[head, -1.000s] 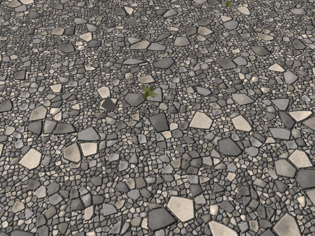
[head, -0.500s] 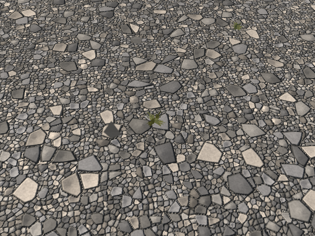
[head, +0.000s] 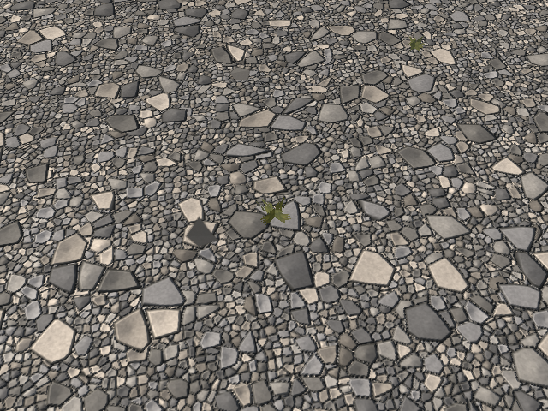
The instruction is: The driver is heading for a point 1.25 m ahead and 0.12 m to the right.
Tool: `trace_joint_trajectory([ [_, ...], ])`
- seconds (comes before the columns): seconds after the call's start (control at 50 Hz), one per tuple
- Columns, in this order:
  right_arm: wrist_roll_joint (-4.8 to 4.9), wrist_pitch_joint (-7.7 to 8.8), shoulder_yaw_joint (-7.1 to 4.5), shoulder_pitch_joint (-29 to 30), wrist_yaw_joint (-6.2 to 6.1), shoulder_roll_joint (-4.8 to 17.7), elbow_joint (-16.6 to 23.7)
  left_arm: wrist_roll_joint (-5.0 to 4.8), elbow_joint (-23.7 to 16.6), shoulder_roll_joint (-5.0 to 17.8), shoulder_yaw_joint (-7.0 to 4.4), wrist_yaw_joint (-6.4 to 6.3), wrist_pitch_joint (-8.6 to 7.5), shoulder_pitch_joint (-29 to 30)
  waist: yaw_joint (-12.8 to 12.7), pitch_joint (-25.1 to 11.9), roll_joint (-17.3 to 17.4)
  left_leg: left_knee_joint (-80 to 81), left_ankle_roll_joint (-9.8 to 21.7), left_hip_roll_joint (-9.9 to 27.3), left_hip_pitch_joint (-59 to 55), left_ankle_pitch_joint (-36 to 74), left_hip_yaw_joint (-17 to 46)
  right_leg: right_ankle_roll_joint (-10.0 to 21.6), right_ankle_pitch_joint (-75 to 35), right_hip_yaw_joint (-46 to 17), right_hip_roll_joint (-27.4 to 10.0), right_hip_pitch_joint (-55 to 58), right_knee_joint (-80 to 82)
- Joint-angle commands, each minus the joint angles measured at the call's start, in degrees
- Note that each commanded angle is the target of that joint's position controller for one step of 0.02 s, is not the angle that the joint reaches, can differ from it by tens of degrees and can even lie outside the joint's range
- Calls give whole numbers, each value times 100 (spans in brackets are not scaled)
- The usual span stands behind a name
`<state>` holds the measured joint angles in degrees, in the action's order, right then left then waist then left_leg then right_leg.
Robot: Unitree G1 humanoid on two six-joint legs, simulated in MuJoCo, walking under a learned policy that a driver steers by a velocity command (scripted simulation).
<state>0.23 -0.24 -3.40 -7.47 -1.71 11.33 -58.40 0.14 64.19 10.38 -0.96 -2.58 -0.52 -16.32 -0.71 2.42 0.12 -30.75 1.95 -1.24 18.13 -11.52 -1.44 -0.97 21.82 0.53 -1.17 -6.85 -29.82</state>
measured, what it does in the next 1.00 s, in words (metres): walks ahead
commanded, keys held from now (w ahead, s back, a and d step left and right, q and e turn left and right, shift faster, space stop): no key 0.48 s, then w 0.52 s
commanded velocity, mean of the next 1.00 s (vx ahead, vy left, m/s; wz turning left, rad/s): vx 0.16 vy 0.00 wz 0.00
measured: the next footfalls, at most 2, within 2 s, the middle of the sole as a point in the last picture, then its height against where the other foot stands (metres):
right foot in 1.26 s outside the picture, level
left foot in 1.82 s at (251, 301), level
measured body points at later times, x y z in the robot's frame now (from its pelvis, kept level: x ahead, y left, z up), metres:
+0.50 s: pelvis -0.01 -0.01 +0.00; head +0.01 -0.01 +0.45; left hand -0.04 +0.22 -0.16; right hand +0.05 -0.25 -0.15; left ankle +0.05 +0.10 -0.73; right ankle -0.06 -0.13 -0.73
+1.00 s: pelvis +0.14 +0.03 +0.01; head +0.14 +0.03 +0.46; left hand +0.26 +0.29 -0.11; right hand +0.08 -0.20 -0.13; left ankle +0.07 +0.11 -0.73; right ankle +0.21 -0.14 -0.65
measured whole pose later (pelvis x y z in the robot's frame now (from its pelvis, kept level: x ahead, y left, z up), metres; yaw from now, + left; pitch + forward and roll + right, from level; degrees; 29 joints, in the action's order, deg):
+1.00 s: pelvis +0.14 +0.03 +0.01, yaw +0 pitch +1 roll +1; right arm -0.1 5.5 -1.3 -24.0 0.3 9.7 -63.5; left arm -1.6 54.2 13.9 -4.5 -0.2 -5.3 -10.3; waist 2.9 -1.0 -1.5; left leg -14.2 3.2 -2.7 1.2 -13.9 -3.9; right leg 2.5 8.4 0.1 -6.9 -36.6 -58.6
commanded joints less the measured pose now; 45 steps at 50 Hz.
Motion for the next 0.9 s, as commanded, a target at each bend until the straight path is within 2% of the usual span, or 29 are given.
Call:
trace_joint_trajectory([
  [0.02,-2,27,-91,21,-30,548,157,4,-38,501,-79,-20,-43,-456,25,-19,0,468,230,365,-855,655,413,136,-543,-65,-104,-987,661],
  [0.22,-3,10,-58,-34,-54,495,-39,7,-14,367,-77,-22,-93,-687,52,87,-32,552,183,344,-812,302,419,162,-320,-64,-88,-1093,776],
  [0.48,7,12,-11,-173,-68,448,-220,-1,-46,272,-85,-16,-122,-926,71,99,-38,535,168,335,-824,428,412,188,-421,-69,-74,-1103,828],
  [0.5,4,8,3,-277,-69,402,-287,-7,12,234,-83,-18,-114,-1062,59,-17,-54,537,171,268,-853,-205,347,223,90,-41,-44,-1051,875],
  [0.52,32,2,-18,-326,-74,451,-314,-35,10,314,-114,-30,-99,-1103,57,81,-113,442,179,152,-708,-1079,243,322,762,-74,-30,-1132,889],
  [0.56,77,59,-53,-256,-69,519,-279,-91,-126,493,-178,-64,-110,-1101,-20,433,-239,167,218,13,-54,-2428,123,643,2018,-432,-241,-1273,1046],
  [0.58,103,147,-41,-72,-42,449,-185,-125,-139,596,-214,-66,-158,-1270,-134,604,-396,-98,199,-12,341,-2352,75,838,2350,-866,-534,-1143,1298],
  [0.6,132,262,-18,149,5,336,-80,-161,-129,789,-278,-56,-220,-1443,-235,737,-718,-609,137,-74,793,-1764,-129,1089,2541,-1546,-1024,-839,1704],
  [0.62,153,367,-4,304,65,280,6,-185,-168,1004,-359,-49,-282,-1318,-220,931,-1074,-1205,158,17,1232,-1082,-224,1336,2404,-2210,-1581,-595,2019],
  [0.64,146,451,-4,353,116,300,55,-164,-217,1006,-378,-35,-333,-1233,-195,1031,-1048,-1514,243,232,1536,-1089,-75,1465,2057,-2457,-1850,-479,2054],
  [0.66,172,522,-3,350,157,313,95,-153,-260,901,-361,-7,-384,-1174,-142,1067,-955,-1507,316,342,1690,-1303,-8,1440,1544,-2396,-1870,-303,1950],
  [0.68,210,577,-7,300,187,328,113,-172,-306,828,-346,34,-407,-1088,-58,1037,-859,-1133,367,366,1569,-1423,-56,1315,1077,-2114,-1735,-185,1795],
  [0.7,239,618,-21,91,208,321,52,-199,-348,819,-341,71,-396,-951,103,950,-791,-503,390,271,953,-1246,-226,1140,724,-1703,-1499,-351,1603],
  [0.72,233,627,-72,-374,215,349,-148,-204,-413,852,-341,100,-378,-795,317,751,-736,-4,354,18,-124,-770,-480,972,285,-1262,-1181,-801,1300],
  [0.74,201,605,-180,-1036,211,507,-395,-176,-482,908,-345,118,-385,-696,572,405,-663,39,325,-183,-1214,-359,-498,840,-769,-931,-898,-1234,760],
  [0.76,171,596,-317,-1946,198,851,-595,-166,-619,786,-299,136,-423,-407,983,48,69,578,594,485,-2166,-602,620,549,-1707,-303,-425,-1849,-854],
  [0.78,159,601,-450,-2753,211,1481,-660,-183,-828,333,-196,116,-521,-483,1116,-491,1722,1714,1445,1918,-3207,-1227,3335,156,-525,311,350,-3174,-3094],
  [0.8,47,671,-237,-2498,245,984,-653,-239,-927,423,-228,135,-622,-265,866,-442,1284,2113,1627,2387,-2957,-1372,4373,292,720,-506,252,-3741,-4328],
  [0.82,40,722,-119,-1913,245,720,-475,-336,-999,511,-253,190,-670,-150,590,3,808,2027,1451,2340,-2580,-1354,3724,505,370,-676,-95,-4120,-4764],
  [0.84,26,737,-37,-1487,274,556,-319,-331,-979,544,-264,216,-687,-102,420,108,416,2065,1234,2046,-2257,-1105,2905,632,-190,-605,-375,-4044,-4652],
  [0.86,17,731,8,-1263,305,552,-244,-271,-982,562,-310,209,-690,-52,287,252,218,2162,1089,1839,-1965,-703,2332,662,-617,-521,-556,-3972,-4269],
  [0.88,-10,709,66,-1206,306,447,-221,-205,-976,678,-381,203,-648,-36,196,247,220,2243,923,1573,-1740,-253,1795,658,-877,-447,-687,-3691,-3952],
  [0.9,-28,678,83,-1306,288,457,-246,-206,-967,633,-396,221,-600,-59,164,246,363,2294,886,1455,-1575,143,1483,596,-994,-362,-716,-3474,-3712],
])
Velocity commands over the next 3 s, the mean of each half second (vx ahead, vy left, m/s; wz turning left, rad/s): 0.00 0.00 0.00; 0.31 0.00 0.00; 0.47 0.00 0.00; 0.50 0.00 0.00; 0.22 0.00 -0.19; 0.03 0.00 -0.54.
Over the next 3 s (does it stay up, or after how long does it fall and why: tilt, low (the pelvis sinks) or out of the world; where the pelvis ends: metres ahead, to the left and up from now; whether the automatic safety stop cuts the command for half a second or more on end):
stays up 0.94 0.02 0.01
